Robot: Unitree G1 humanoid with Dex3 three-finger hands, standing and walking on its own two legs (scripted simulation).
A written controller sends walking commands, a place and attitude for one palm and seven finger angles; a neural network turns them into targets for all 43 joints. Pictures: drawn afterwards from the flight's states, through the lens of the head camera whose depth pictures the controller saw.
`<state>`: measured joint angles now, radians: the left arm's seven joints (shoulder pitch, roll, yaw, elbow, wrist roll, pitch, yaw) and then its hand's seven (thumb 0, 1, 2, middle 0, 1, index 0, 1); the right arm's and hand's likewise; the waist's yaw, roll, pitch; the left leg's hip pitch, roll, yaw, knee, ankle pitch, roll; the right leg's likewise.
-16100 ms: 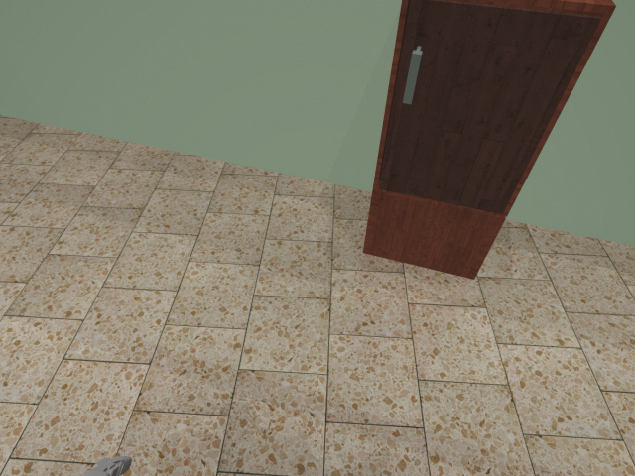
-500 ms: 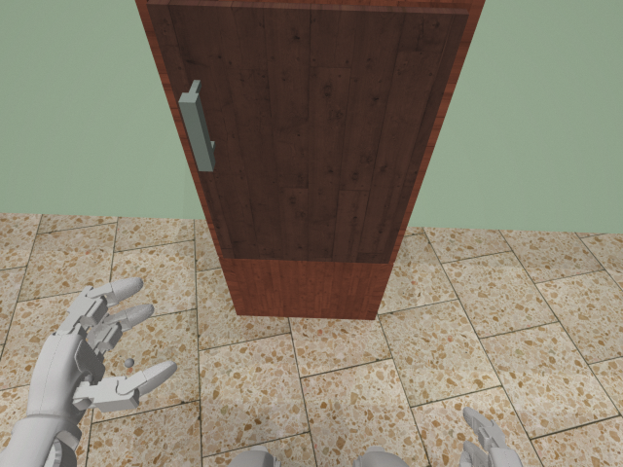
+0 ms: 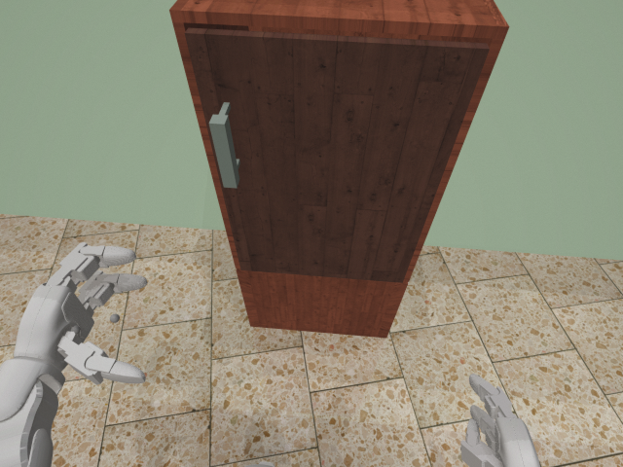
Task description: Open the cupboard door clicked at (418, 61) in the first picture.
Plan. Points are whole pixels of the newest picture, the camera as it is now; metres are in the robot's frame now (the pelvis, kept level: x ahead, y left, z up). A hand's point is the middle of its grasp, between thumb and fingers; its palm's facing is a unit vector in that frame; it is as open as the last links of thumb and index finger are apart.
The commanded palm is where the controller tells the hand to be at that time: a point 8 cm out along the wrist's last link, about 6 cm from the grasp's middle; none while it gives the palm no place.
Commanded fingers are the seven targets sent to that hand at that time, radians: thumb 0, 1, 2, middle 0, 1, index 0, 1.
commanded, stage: raise the hand with hooked fingers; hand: left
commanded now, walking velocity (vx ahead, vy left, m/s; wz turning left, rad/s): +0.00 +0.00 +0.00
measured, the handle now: (228, 145) +0.59 +0.19 +0.08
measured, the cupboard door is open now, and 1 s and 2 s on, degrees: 0 0 0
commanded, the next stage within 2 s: move the hooked fingers beside the handle in 0.74 s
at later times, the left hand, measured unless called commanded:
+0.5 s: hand (111, 283) +0.30 +0.26 +0.09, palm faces +0.00 -1.00 -0.03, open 13.9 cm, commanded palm +0.27 +0.31 +0.10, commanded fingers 0.00 -0.50 0.30 -0.30 -1.20 -0.30 -1.20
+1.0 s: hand (110, 280) +0.30 +0.27 +0.09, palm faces +0.01 -1.00 -0.02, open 14.0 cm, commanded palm +0.29 +0.31 +0.09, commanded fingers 0.00 -0.50 0.30 -0.30 -1.20 -0.30 -1.20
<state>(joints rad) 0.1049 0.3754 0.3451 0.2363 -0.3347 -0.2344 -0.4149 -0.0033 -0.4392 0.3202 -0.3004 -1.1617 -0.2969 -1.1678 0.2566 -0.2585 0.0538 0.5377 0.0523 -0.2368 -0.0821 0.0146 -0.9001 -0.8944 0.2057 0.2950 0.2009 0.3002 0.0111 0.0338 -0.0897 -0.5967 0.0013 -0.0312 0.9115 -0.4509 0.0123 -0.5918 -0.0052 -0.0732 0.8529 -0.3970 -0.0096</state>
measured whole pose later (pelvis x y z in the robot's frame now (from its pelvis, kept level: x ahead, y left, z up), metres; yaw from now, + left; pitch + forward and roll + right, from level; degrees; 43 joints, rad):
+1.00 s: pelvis -0.01 +0.00 +0.01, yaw +0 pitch +7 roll -1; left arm -0.16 0.42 0.41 0.51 -0.33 -0.23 -0.50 -0.01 -0.50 0.30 -0.31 -1.20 -0.30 -1.20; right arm 0.28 -0.28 0.06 0.57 0.05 -0.20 -0.11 0.01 -0.90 -0.89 0.21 0.30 0.20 0.30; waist 0.01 0.02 -0.05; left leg -0.55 0.00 -0.02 0.85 -0.41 0.01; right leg -0.56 0.00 -0.07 0.80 -0.36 -0.01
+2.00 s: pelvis +0.00 +0.01 -0.01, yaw -3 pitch +16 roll -3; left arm -0.74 0.62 0.48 1.10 -0.18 -0.34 -0.49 -0.01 -0.50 0.30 -0.30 -1.20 -0.30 -1.20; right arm 0.36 -0.28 0.05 0.60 0.03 -0.03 -0.06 0.01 -0.90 -0.89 0.21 0.29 0.20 0.30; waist -0.11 -0.01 -0.07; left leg -0.78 0.02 0.00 0.95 -0.45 0.02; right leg -0.78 0.01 -0.04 0.87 -0.36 0.00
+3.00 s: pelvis +0.02 +0.01 -0.01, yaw -4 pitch +21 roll -4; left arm -0.90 0.70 0.48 1.19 -0.11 -0.31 -0.45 -0.01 -0.50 0.30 -0.30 -1.20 -0.30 -1.20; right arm 0.40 -0.28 0.05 0.58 0.00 0.10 -0.03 0.01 -0.90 -0.89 0.21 0.29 0.20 0.30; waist -0.17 0.01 -0.09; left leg -0.86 0.04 -0.01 0.97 -0.48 0.02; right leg -0.84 0.04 -0.05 0.86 -0.38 0.00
